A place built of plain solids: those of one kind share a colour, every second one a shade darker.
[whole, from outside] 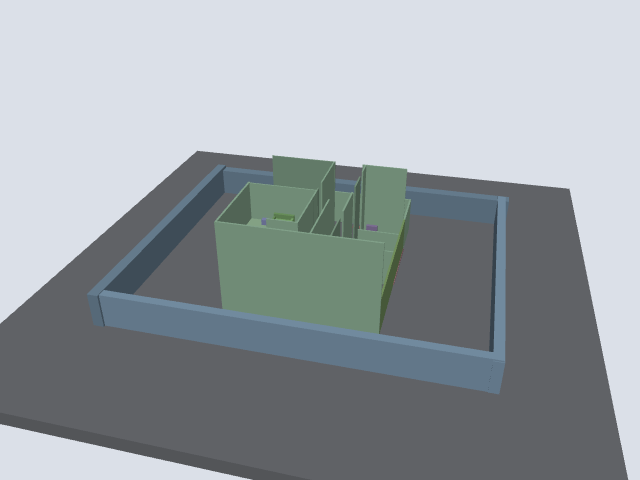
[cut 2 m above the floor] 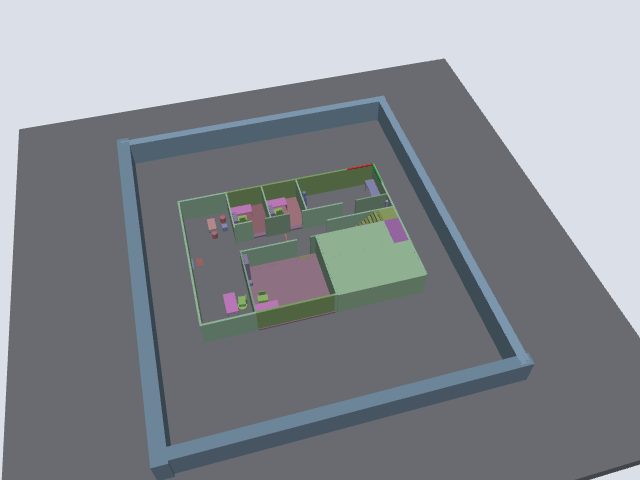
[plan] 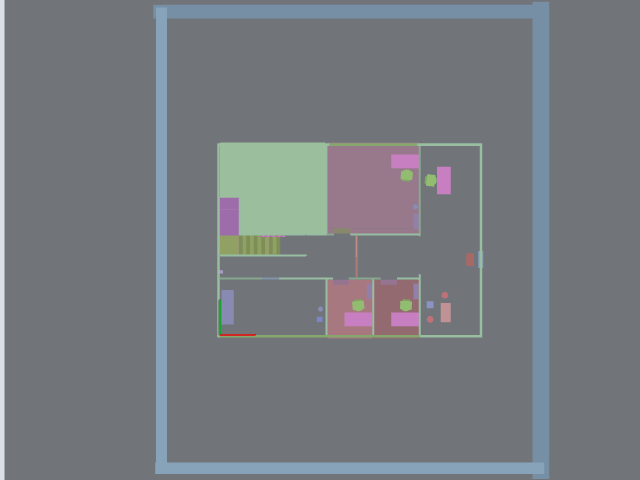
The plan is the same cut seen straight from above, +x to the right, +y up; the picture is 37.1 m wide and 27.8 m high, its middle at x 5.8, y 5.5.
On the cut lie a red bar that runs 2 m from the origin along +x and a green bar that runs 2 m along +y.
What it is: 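An office floor, with a steep back stair to a room one storey up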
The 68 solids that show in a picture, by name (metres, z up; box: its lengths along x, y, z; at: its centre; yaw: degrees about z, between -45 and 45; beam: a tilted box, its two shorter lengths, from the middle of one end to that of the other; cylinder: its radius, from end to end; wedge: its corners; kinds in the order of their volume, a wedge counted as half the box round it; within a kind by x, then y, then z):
{
 "ring_hedge_1": {"box": [0.64, 26.99, 2.6], "at": [-3.38, 5.47, 1.25]},
 "ring_hedge_2": {"box": [22.53, 0.68, 2.49], "at": [7.53, -7.72, 1.2]},
 "ring_hedge_3": {"box": [22.76, 0.79, 2.63], "at": [7.53, 18.73, 1.27]},
 "ring_hedge_4": {"box": [0.97, 27.65, 2.38], "at": [18.59, 5.47, 1.14]},
 "split_lounge_level_1": {"box": [6.12, 3.21, 4.36], "at": [3.06, 9.55, 2.13]},
 "split_lounge_level_2": {"box": [4.92, 2.08, 4.36], "at": [3.66, 6.91, 2.13]},
 "wall_1": {"box": [0.15, 11.25, 7.3], "at": [-0.07, 5.47, 3.6]},
 "wall_2": {"box": [0.12, 2.19, 7.3], "at": [1.15, 6.85, 3.6]},
 "wall_3": {"box": [2.43, 0.12, 7.3], "at": [1.21, 3.27, 3.6]},
 "wall_4": {"box": [5.0, 0.12, 7.3], "at": [2.5, 4.61, 3.6]},
 "wall_5": {"box": [6.48, 0.15, 7.3], "at": [3.09, 11.03, 3.6]},
 "wall_6": {"box": [4.97, 0.12, 7.3], "at": [3.69, 5.82, 3.6]},
 "wall_7": {"box": [2.74, 0.12, 7.3], "at": [4.81, 3.27, 3.6]},
 "wall_8": {"box": [0.12, 3.27, 2.99], "at": [6.18, 1.63, 1.45]},
 "wall_9": {"box": [0.12, 5.13, 7.3], "at": [6.18, 8.38, 3.6]},
 "wall_10": {"box": [0.37, 0.12, 7.3], "at": [6.37, 3.27, 3.6]},
 "wall_11": {"box": [0.43, 0.12, 7.3], "at": [6.4, 5.82, 3.6]},
 "wall_12": {"box": [1.86, 0.12, 7.3], "at": [8.39, 3.27, 3.6]},
 "wall_13": {"box": [0.12, 3.27, 2.99], "at": [8.88, 1.63, 1.45]},
 "wall_14": {"box": [4.03, 0.12, 7.3], "at": [9.57, 5.82, 3.6]},
 "wall_15": {"box": [1.32, 0.12, 7.3], "at": [10.92, 3.27, 3.6]},
 "wall_16": {"box": [0.12, 3.52, 7.3], "at": [11.58, 1.76, 3.6]},
 "wall_17": {"box": [0.12, 5.23, 7.3], "at": [11.58, 8.34, 3.6]},
 "wall_18": {"box": [3.77, 0.15, 2.99], "at": [13.31, -0.07, 1.45]},
 "wall_19": {"box": [3.77, 0.15, 2.99], "at": [13.31, 11.03, 1.45]},
 "wall_20": {"box": [0.15, 11.25, 2.99], "at": [15.12, 5.47, 1.45]},
 "glazing_1": {"box": [6.18, 0.15, 2.99], "at": [3.09, -0.07, 1.45]},
 "glazing_2": {"box": [2.7, 0.15, 2.99], "at": [7.53, -0.07, 1.45]},
 "glazing_3": {"box": [5.4, 0.15, 2.99], "at": [8.88, 11.03, 1.45]},
 "glazing_4": {"box": [2.7, 0.15, 2.99], "at": [10.23, -0.07, 1.45]},
 "split_steps_1": {"box": [1.09, 1.09, 2.4], "at": [0.54, 5.21, 1.15]},
 "split_steps_2": {"box": [0.22, 1.09, 2.21], "at": [1.2, 5.21, 1.05]},
 "split_steps_3": {"box": [0.22, 1.09, 2.01], "at": [1.42, 5.21, 0.95]},
 "split_steps_4": {"box": [0.22, 1.09, 1.81], "at": [1.63, 5.21, 0.86]},
 "split_steps_5": {"box": [0.22, 1.09, 1.62], "at": [1.85, 5.21, 0.76]},
 "split_steps_6": {"box": [0.22, 1.09, 1.42], "at": [2.07, 5.21, 0.66]},
 "split_steps_7": {"box": [0.22, 1.09, 1.23], "at": [2.29, 5.21, 0.56]},
 "split_steps_8": {"box": [0.22, 1.09, 1.03], "at": [2.51, 5.21, 0.47]},
 "split_steps_9": {"box": [0.22, 1.09, 0.83], "at": [2.73, 5.21, 0.37]},
 "split_steps_10": {"box": [0.22, 1.09, 0.64], "at": [2.95, 5.21, 0.27]},
 "split_steps_11": {"box": [0.22, 1.09, 0.44], "at": [3.17, 5.21, 0.17]},
 "split_steps_12": {"box": [0.22, 1.09, 0.25], "at": [3.39, 5.21, 0.07]},
 "split_fill_1": {"box": [1.09, 2.19, 2.4], "at": [0.54, 6.85, 1.15]},
 "cell_level_1": {"box": [5.28, 4.97, 0.2], "at": [8.88, 8.66, 0.05]},
 "cell_level_2": {"box": [3.97, 0.3, 0.2], "at": [9.54, 6.03, 0.05]},
 "scell_level_1": {"box": [2.58, 3.1, 0.2], "at": [7.53, 1.35, 0.05]},
 "scell_level_2": {"box": [1.36, 0.3, 0.2], "at": [8.14, 3.06, 0.05]},
 "scell_level_3": {"box": [2.58, 3.1, 0.2], "at": [10.23, 1.35, 0.05]},
 "scell_level_4": {"box": [1.26, 0.3, 0.2], "at": [10.89, 3.06, 0.05]},
 "shelf_1": {"box": [0.3, 0.9, 1.95], "at": [8.66, 2.52, 1.07]},
 "shelf_2": {"box": [0.3, 0.9, 1.95], "at": [11.36, 2.52, 1.07]},
 "shelf_3": {"box": [0.3, 0.9, 1.95], "at": [11.36, 6.57, 1.07]},
 "desk_1": {"box": [1.6, 0.8, 0.07], "at": [8.02, 0.9, 0.84]},
 "desk_2": {"box": [1.6, 0.8, 0.07], "at": [10.72, 0.9, 0.84]},
 "desk_3": {"box": [1.6, 0.8, 0.07], "at": [10.72, 10.05, 0.84]},
 "desk_4": {"box": [0.8, 1.6, 0.07], "at": [12.98, 8.95, 0.69]},
 "task_chair_1": {"box": [0.68, 0.48, 0.26], "at": [8.01, 1.72, 0.73], "yaw": 6.4},
 "task_chair_2": {"box": [0.68, 0.48, 0.26], "at": [10.78, 1.72, 0.73], "yaw": -2.9},
 "task_chair_3": {"box": [0.68, 0.48, 0.26], "at": [10.82, 9.23, 0.73], "yaw": -4.3},
 "task_chair_4": {"box": [0.48, 0.68, 0.26], "at": [12.21, 8.95, 0.58], "yaw": -6.4},
 "sofa_1": {"box": [0.24, 1.56, 0.83], "at": [5.93, 8.27, 4.68]},
 "scell_steps_1": {"box": [0.91, 0.3, 0.2], "at": [7.01, 3.06, 0.05]},
 "scell_steps_2": {"box": [0.94, 0.3, 0.2], "at": [9.79, 3.06, 0.05]},
 "bar_table_1": {"box": [0.7, 2.0, 0.06], "at": [0.45, 1.6, 1.05]},
 "ottoman_1": {"box": [0.4, 0.4, 0.47], "at": [12.18, 1.75, 0.18]},
 "cell_steps_1": {"box": [0.94, 0.3, 0.2], "at": [7.08, 6.03, 0.05]},
 "coffee_table_1": {"box": [0.58, 1.12, 0.07], "at": [13.08, 1.3, 0.36]},
 "doormat_hold_1": {"box": [0.45, 0.75, 0.06], "at": [14.5, 4.37, -0.02]}
}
